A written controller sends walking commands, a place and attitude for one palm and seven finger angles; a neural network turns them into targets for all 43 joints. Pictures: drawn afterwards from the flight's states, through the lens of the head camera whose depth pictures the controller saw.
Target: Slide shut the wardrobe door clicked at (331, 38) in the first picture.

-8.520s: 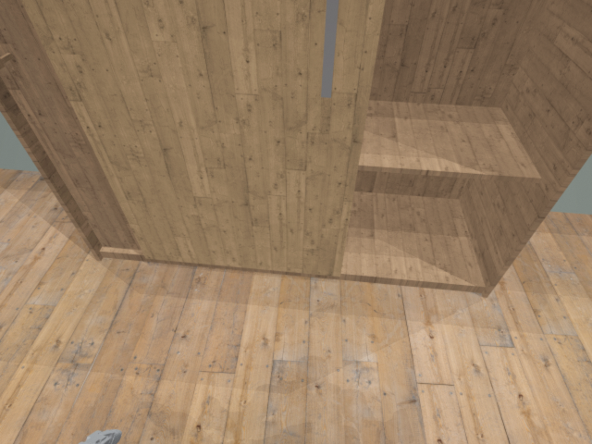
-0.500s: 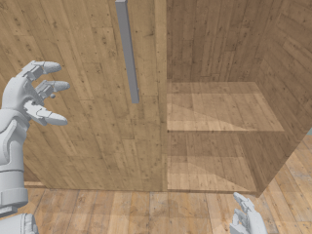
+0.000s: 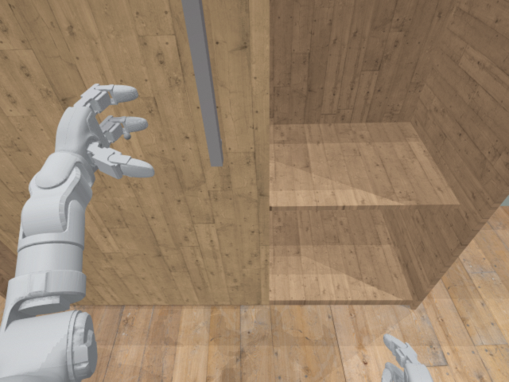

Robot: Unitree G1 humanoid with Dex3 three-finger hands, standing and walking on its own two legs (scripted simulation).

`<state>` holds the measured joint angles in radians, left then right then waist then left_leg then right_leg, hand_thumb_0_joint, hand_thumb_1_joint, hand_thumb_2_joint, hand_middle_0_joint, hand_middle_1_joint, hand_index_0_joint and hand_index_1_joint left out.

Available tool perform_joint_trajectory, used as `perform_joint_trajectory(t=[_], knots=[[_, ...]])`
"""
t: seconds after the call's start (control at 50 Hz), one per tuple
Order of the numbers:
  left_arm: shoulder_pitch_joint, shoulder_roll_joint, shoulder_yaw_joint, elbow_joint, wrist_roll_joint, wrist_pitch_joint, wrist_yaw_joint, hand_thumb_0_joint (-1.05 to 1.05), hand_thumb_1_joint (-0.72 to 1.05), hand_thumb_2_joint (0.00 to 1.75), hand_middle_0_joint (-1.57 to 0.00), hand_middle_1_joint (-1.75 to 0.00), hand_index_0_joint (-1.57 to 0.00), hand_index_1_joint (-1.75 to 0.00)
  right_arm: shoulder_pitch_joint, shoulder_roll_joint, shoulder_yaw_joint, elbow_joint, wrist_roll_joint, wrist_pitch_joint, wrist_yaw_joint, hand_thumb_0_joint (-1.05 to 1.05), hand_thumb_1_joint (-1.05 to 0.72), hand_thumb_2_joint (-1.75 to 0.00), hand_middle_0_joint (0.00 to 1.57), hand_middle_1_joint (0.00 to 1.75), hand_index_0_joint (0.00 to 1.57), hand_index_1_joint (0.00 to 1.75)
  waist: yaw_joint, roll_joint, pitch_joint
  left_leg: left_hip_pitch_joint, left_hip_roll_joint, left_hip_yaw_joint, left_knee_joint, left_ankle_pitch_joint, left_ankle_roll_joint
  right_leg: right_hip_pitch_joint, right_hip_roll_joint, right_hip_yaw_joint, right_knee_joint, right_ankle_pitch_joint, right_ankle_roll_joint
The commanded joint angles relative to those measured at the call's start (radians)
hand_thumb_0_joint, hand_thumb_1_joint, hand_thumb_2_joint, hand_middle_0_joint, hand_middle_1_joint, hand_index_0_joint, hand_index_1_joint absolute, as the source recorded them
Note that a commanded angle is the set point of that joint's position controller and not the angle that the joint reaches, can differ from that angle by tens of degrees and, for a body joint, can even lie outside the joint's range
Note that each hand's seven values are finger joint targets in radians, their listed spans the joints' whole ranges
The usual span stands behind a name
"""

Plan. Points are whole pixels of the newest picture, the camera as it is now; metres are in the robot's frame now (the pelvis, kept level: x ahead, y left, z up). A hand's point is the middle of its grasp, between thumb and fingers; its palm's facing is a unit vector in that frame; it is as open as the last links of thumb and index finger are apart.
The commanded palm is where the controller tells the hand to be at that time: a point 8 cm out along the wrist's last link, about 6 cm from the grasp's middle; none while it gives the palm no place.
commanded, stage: move the hooked fingers beside the handle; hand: left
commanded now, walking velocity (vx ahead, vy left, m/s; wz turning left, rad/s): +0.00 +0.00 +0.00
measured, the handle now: (208, 87) +0.53 +0.11 +0.23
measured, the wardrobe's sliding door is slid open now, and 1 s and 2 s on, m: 0.57 0.57 0.58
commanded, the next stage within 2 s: none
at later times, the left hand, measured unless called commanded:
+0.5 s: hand (164, 111) +0.47 +0.18 +0.22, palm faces +0.07 -1.00 -0.01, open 14.0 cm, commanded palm +0.45 +0.23 +0.21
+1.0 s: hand (168, 107) +0.49 +0.18 +0.21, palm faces +0.05 -1.00 +0.00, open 13.6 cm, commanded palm +0.48 +0.22 +0.20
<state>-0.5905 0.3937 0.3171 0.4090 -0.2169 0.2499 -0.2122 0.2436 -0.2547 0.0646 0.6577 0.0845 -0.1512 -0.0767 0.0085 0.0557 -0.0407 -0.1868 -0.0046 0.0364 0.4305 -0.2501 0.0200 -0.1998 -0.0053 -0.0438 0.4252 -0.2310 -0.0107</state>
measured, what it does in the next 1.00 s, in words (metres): stands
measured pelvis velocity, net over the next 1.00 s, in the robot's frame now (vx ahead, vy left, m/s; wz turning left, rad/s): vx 0.00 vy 0.00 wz -0.01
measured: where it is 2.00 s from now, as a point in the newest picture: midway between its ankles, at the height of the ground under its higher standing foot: outside the picture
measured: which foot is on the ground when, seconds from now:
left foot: down 0.00-1.00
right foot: down 0.00-1.00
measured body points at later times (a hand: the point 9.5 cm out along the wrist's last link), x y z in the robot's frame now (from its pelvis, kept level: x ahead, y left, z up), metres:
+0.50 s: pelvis +0.00 -0.01 +0.00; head +0.02 -0.02 +0.45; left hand +0.46 +0.23 +0.22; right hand +0.10 -0.26 -0.12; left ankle -0.01 +0.10 -0.74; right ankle +0.00 -0.11 -0.74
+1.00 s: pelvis +0.00 +0.00 +0.00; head +0.04 -0.01 +0.44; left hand +0.48 +0.23 +0.21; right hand +0.03 -0.27 -0.13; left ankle -0.01 +0.10 -0.74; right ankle +0.00 -0.11 -0.74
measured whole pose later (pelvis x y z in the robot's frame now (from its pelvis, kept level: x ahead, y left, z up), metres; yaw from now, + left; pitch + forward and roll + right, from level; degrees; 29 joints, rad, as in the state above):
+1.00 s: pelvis +0.00 +0.00 +0.00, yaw +0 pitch +6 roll -1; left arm -1.05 0.47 0.33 1.10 -0.11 -0.03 -0.18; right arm 0.40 -0.28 0.02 0.74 0.05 -0.14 -0.06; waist -0.08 0.04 -0.04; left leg -0.34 0.01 0.04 0.49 -0.27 0.02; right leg -0.34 0.01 -0.04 0.45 -0.23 -0.01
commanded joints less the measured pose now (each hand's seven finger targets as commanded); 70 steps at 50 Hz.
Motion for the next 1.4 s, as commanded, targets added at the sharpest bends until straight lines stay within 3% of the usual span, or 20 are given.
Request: perform_joint_trajectory(t=[0.0, 0.08, 0.1, 0.18, 0.24, 0.26, 0.3, 0.38, 0.46, 0.54, 0.58, 0.64, 0.7, 0.74, 0.88, 1.0, 1.06, 1.18, 1.26, 1.38], knots=[[-0.515, 0.209, 0.028, -0.221, -0.008, -0.098, 0.004, 0.00, -0.50, 0.30, -0.30, -1.20, -0.30, -1.20, -0.095, -0.122, -0.052, -0.141, -0.004, -0.049, -0.015, 0.00, -0.90, -0.90, 0.20, 0.30, 0.20, 0.30, -0.019, -0.007, -0.264, 0.150, 0.013, -0.054, -0.019, 0.354, 0.003, 0.040, 0.012, 0.000, -0.028, 0.326, -0.020], [-0.590, 0.156, -0.028, -0.174, 0.004, -0.091, 0.026, 0.00, -0.50, 0.30, -0.30, -1.20, -0.30, -1.20, -0.083, -0.122, -0.053, -0.121, -0.003, -0.042, -0.019, 0.00, -0.90, -0.90, 0.20, 0.30, 0.20, 0.30, -0.039, 0.032, -0.242, 0.149, 0.010, -0.055, -0.022, 0.312, 0.002, 0.007, 0.011, 0.001, -0.040, 0.280, -0.022], [-0.604, 0.195, 0.001, -0.129, 0.010, -0.091, 0.037, 0.00, -0.50, 0.30, -0.30, -1.20, -0.30, -1.20, -0.068, -0.126, -0.056, -0.107, -0.004, -0.040, -0.021, 0.00, -0.90, -0.90, 0.20, 0.30, 0.20, 0.30, -0.040, 0.005, -0.237, 0.137, 0.012, -0.059, -0.021, 0.299, 0.001, 0.006, 0.013, -0.001, -0.042, 0.268, -0.021], [-0.638, 0.219, 0.026, -0.058, 0.018, -0.112, 0.059, 0.00, -0.50, 0.30, -0.30, -1.20, -0.30, -1.20, -0.047, -0.130, -0.059, -0.100, -0.011, -0.031, -0.022, 0.00, -0.90, -0.90, 0.20, 0.30, 0.20, 0.30, -0.036, -0.043, -0.285, 0.120, 0.010, -0.054, -0.022, 0.295, 0.007, 0.042, 0.011, 0.005, -0.039, 0.278, -0.018], [-0.712, 0.211, 0.013, -0.006, 0.030, -0.144, 0.068, 0.00, -0.50, 0.30, -0.30, -1.20, -0.30, -1.20, -0.023, -0.128, -0.061, -0.088, -0.013, -0.031, -0.019, 0.00, -0.90, -0.90, 0.20, 0.30, 0.20, 0.30, -0.048, -0.041, -0.311, 0.122, 0.010, -0.046, -0.013, 0.310, 0.010, 0.044, 0.010, 0.010, -0.030, 0.307, -0.016], [-0.688, 0.244, 0.043, 0.025, 0.035, -0.153, 0.072, 0.00, -0.50, 0.30, -0.30, -1.20, -0.30, -1.20, -0.014, -0.131, -0.062, -0.089, -0.017, -0.028, -0.017, 0.00, -0.90, -0.90, 0.20, 0.30, 0.20, 0.30, -0.033, -0.046, -0.317, 0.107, 0.008, -0.043, -0.011, 0.312, 0.011, 0.064, 0.010, 0.013, -0.030, 0.312, -0.016], [-0.729, 0.265, 0.046, 0.094, 0.046, -0.168, 0.070, 0.00, -0.50, 0.30, -0.30, -1.20, -0.30, -1.20, 0.007, -0.136, -0.063, -0.076, -0.015, -0.021, -0.018, 0.00, -0.90, -0.90, 0.20, 0.30, 0.20, 0.30, -0.048, -0.040, -0.296, 0.084, 0.008, -0.035, -0.011, 0.298, 0.013, 0.056, 0.008, 0.018, -0.030, 0.321, -0.014], [-0.754, 0.246, 0.030, 0.166, 0.066, -0.200, 0.071, 0.00, -0.50, 0.30, -0.30, -1.20, -0.30, -1.20, 0.038, -0.138, -0.070, -0.079, -0.018, -0.017, -0.009, 0.00, -0.90, -0.90, 0.20, 0.30, 0.20, 0.30, -0.048, -0.024, -0.305, 0.078, 0.009, -0.033, -0.004, 0.318, 0.015, 0.051, 0.008, 0.019, -0.021, 0.345, -0.017], [-0.792, 0.275, 0.047, 0.267, 0.065, -0.229, 0.062, 0.00, -0.50, 0.30, -0.30, -1.20, -0.30, -1.20, 0.082, -0.150, -0.076, -0.062, -0.022, -0.007, -0.011, 0.00, -0.90, -0.90, 0.20, 0.30, 0.20, 0.30, -0.061, -0.097, -0.297, 0.036, 0.012, -0.026, 0.000, 0.290, 0.021, 0.058, 0.008, 0.022, -0.022, 0.342, -0.010], [-0.921, 0.267, 0.023, 0.302, 0.081, -0.274, 0.061, 0.00, -0.50, 0.30, -0.30, -1.20, -0.30, -1.20, 0.123, -0.151, -0.083, -0.038, -0.025, -0.016, -0.010, 0.00, -0.90, -0.90, 0.20, 0.30, 0.20, 0.30, -0.096, -0.039, -0.301, 0.048, 0.012, -0.026, 0.012, 0.268, 0.022, 0.005, 0.011, 0.030, -0.022, 0.319, -0.007], [-0.943, 0.297, 0.042, 0.305, 0.088, -0.297, 0.061, 0.00, -0.50, 0.30, -0.30, -1.20, -0.30, -1.20, 0.140, -0.156, -0.086, -0.035, -0.029, -0.016, -0.009, 0.00, -0.90, -0.90, 0.20, 0.30, 0.20, 0.30, -0.093, -0.007, -0.346, 0.058, 0.010, -0.026, 0.019, 0.296, 0.022, 0.023, 0.012, 0.033, -0.013, 0.340, -0.010], [-0.961, 0.309, 0.057, 0.353, 0.092, -0.321, 0.060, 0.00, -0.50, 0.30, -0.30, -1.20, -0.30, -1.20, 0.172, -0.157, -0.090, -0.020, -0.033, -0.018, -0.008, 0.00, -0.90, -0.90, 0.20, 0.30, 0.20, 0.30, -0.099, -0.028, -0.370, 0.053, 0.012, -0.025, 0.026, 0.306, 0.023, 0.028, 0.015, 0.034, -0.006, 0.357, -0.007], [-0.953, 0.313, 0.065, 0.379, 0.089, -0.334, 0.053, 0.00, -0.50, 0.30, -0.30, -1.20, -0.30, -1.20, 0.189, -0.163, -0.093, -0.017, -0.035, -0.018, -0.004, 0.00, -0.90, -0.90, 0.20, 0.30, 0.20, 0.30, -0.103, -0.057, -0.360, 0.043, 0.013, -0.026, 0.025, 0.310, 0.026, 0.024, 0.021, 0.031, -0.006, 0.363, -0.004], [-0.957, 0.266, 0.035, 0.377, 0.084, -0.338, 0.048, 0.00, -0.50, 0.30, -0.30, -1.20, -0.30, -1.20, 0.189, -0.158, -0.095, -0.016, -0.033, -0.022, -0.001, 0.00, -0.90, -0.90, 0.20, 0.30, 0.20, 0.30, -0.106, -0.010, -0.347, 0.056, 0.013, -0.024, 0.026, 0.298, 0.023, -0.006, 0.021, 0.030, -0.011, 0.339, -0.006], [-0.978, 0.303, 0.045, 0.486, 0.092, -0.335, 0.047, 0.00, -0.50, 0.30, -0.30, -1.20, -0.30, -1.20, 0.210, -0.174, -0.090, -0.002, -0.034, -0.023, -0.001, 0.00, -0.90, -0.90, 0.20, 0.30, 0.20, 0.30, -0.127, -0.044, -0.259, -0.014, 0.014, -0.030, 0.013, 0.194, 0.025, -0.060, 0.023, 0.029, -0.025, 0.239, -0.002], [-1.032, 0.267, 0.014, 0.518, 0.102, -0.355, 0.056, 0.00, -0.50, 0.30, -0.30, -1.20, -0.30, -1.20, 0.233, -0.173, -0.090, 0.004, -0.040, -0.034, 0.005, 0.00, -0.90, -0.90, 0.20, 0.30, 0.20, 0.30, -0.149, -0.031, -0.275, -0.011, 0.017, -0.042, 0.023, 0.157, 0.022, -0.112, 0.023, 0.030, -0.020, 0.184, 0.000], [-1.011, 0.301, 0.034, 0.582, 0.108, -0.357, 0.059, 0.00, -0.50, 0.30, -0.30, -1.20, -0.30, -1.20, 0.249, -0.184, -0.089, 0.005, -0.044, -0.032, 0.004, 0.00, -0.90, -0.90, 0.20, 0.30, 0.20, 0.30, -0.148, -0.078, -0.264, -0.051, 0.019, -0.046, 0.024, 0.129, 0.022, -0.116, 0.022, 0.028, -0.014, 0.158, 0.000], [-1.062, 0.284, 0.008, 0.616, 0.115, -0.369, 0.054, 0.00, -0.50, 0.30, -0.30, -1.20, -0.30, -1.20, 0.254, -0.183, -0.085, 0.002, -0.042, -0.036, 0.006, 0.00, -0.90, -0.90, 0.20, 0.30, 0.20, 0.30, -0.171, -0.042, -0.245, -0.076, 0.019, -0.049, 0.030, 0.070, 0.021, -0.167, 0.022, 0.036, -0.014, 0.104, 0.004], [-1.052, 0.341, 0.042, 0.672, 0.121, -0.373, 0.057, 0.00, -0.50, 0.30, -0.30, -1.20, -0.30, -1.20, 0.279, -0.196, -0.086, 0.008, -0.043, -0.034, 0.004, 0.00, -0.90, -0.90, 0.20, 0.30, 0.20, 0.30, -0.173, -0.059, -0.229, -0.122, 0.022, -0.054, 0.033, 0.018, 0.021, -0.187, 0.021, 0.036, -0.014, 0.052, 0.003], [-1.065, 0.353, 0.037, 0.719, 0.125, -0.374, 0.050, 0.00, -0.50, 0.30, -0.30, -1.20, -0.30, -1.20, 0.297, -0.206, -0.085, 0.005, -0.043, -0.035, 0.004, 0.00, -0.90, -0.90, 0.20, 0.30, 0.20, 0.30, -0.191, -0.072, -0.206, -0.183, 0.025, -0.056, 0.034, -0.067, 0.020, -0.220, 0.020, 0.043, -0.015, -0.020, 0.010]])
